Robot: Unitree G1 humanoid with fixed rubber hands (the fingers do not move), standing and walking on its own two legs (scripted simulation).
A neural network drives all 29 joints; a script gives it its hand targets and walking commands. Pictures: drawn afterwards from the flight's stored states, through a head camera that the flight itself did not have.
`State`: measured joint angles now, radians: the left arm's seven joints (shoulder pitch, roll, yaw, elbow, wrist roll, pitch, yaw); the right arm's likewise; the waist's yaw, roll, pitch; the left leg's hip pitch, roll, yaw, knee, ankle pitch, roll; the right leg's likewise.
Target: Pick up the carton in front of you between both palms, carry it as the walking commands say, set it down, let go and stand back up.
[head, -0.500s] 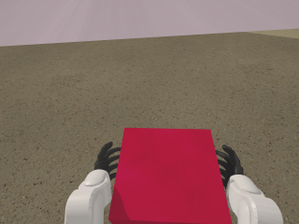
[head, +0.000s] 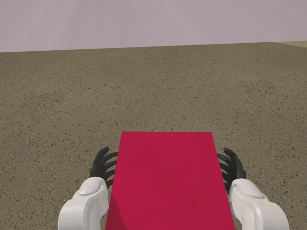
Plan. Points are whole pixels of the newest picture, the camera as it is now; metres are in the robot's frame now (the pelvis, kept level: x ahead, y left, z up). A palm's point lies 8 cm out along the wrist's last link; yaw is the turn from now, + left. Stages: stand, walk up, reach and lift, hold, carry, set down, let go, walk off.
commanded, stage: carry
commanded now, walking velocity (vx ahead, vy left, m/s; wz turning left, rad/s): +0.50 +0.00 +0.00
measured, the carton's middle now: (165, 195) +0.23 +0.00 +0.02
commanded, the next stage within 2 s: none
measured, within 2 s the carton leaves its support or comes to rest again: neither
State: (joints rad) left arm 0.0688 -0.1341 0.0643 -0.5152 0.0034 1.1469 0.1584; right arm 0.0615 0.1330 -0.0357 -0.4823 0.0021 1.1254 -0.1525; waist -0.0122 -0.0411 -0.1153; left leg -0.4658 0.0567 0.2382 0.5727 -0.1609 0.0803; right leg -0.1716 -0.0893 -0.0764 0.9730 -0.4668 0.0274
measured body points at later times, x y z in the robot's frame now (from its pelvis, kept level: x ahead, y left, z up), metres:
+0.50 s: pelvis +0.30 -0.03 +0.01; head +0.30 -0.05 +0.46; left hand +0.53 +0.13 +0.08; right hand +0.55 -0.17 +0.07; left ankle +0.14 +0.08 -0.66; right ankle +0.39 -0.11 -0.72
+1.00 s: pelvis +0.44 +0.00 +0.01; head +0.42 +0.00 +0.46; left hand +0.67 +0.15 +0.10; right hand +0.68 -0.15 +0.10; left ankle +0.39 +0.10 -0.72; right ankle +0.39 -0.12 -0.72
